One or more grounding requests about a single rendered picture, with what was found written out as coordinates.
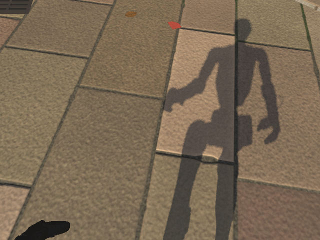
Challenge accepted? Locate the robot left hand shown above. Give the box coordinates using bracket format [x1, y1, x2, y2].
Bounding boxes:
[14, 220, 70, 240]

